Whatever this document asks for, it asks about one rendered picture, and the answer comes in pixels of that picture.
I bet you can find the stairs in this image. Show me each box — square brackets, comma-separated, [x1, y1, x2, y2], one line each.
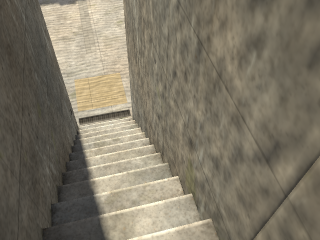
[42, 117, 219, 240]

